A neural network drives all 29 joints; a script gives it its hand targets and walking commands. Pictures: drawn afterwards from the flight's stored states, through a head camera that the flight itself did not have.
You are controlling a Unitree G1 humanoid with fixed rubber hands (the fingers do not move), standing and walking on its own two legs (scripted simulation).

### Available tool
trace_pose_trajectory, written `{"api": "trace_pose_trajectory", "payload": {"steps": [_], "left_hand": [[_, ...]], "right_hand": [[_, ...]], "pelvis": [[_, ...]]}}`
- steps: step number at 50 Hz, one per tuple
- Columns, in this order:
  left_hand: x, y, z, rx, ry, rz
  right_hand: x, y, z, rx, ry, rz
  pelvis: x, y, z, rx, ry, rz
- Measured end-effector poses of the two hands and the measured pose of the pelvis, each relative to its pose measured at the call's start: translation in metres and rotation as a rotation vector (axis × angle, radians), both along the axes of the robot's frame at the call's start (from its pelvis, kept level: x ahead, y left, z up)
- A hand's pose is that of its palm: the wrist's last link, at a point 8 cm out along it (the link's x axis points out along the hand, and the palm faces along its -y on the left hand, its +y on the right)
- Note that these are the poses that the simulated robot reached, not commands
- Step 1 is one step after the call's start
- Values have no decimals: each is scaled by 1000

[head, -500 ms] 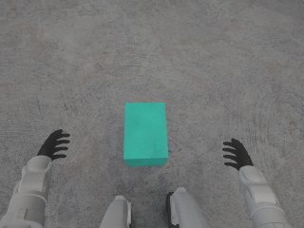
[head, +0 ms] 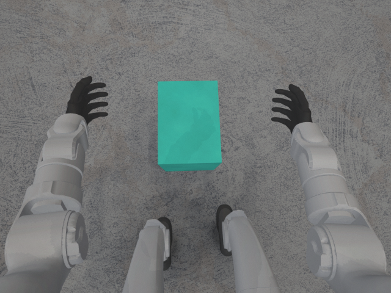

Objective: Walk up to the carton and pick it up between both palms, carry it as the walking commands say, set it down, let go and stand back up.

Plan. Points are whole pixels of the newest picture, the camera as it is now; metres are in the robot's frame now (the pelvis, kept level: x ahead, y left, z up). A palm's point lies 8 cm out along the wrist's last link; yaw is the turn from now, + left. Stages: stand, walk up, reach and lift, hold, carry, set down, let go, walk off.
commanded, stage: reach and lift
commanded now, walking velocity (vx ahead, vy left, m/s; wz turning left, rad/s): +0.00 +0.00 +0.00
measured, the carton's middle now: (188, 130) +0.54 +0.00 -0.54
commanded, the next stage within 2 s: none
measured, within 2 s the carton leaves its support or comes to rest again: neither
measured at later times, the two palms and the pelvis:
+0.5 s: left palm (101, 100) +0.52 +0.19 -0.14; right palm (275, 104) +0.49 -0.21 -0.15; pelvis +0.01 -0.01 -0.03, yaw +1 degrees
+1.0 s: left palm (122, 121) +0.52 +0.19 -0.31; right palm (252, 122) +0.49 -0.19 -0.31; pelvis -0.01 -0.01 -0.17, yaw +1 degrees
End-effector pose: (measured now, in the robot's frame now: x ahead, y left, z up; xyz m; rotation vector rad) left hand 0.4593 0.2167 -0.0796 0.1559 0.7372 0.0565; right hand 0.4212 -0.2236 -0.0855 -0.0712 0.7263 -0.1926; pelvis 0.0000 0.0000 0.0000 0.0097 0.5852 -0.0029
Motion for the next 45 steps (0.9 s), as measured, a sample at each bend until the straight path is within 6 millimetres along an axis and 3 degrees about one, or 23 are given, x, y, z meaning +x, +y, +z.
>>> {"api": "trace_pose_trajectory", "payload": {"steps": [15,25,30,36,45], "left_hand": [[63,-22,-35,-56,-107,34],[57,-22,-62,-83,-109,39],[56,-25,-82,-79,-94,33],[64,-29,-123,-81,-81,38],[63,-28,-196,-73,-84,55]], "right_hand": [[74,22,-39,40,-111,-5],[64,18,-61,21,-99,-8],[70,22,-79,37,-96,-2],[78,29,-123,45,-78,-3],[74,25,-196,35,-72,-15]], "pelvis": [[9,-8,-24,8,220,4],[11,-7,-32,5,307,8],[2,-6,-50,-1,318,8],[-8,-6,-90,-4,332,11],[-10,-6,-145,-4,353,8]]}}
